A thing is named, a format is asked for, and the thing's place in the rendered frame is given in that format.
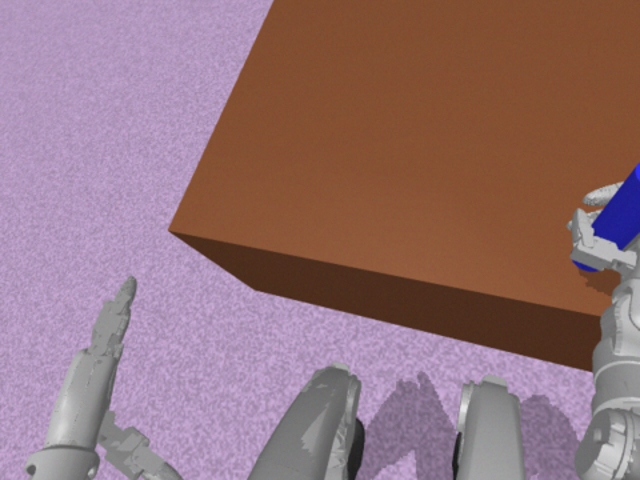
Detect left robot arm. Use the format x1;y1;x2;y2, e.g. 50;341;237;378
24;445;100;480

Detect right robot hand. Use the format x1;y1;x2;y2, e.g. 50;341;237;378
566;181;640;283

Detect right robot arm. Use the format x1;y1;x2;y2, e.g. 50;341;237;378
574;278;640;480

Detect left robot hand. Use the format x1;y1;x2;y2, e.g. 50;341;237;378
44;276;183;480

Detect can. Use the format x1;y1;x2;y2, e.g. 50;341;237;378
571;162;640;272

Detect left robot foot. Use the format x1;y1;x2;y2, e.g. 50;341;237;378
346;418;365;480

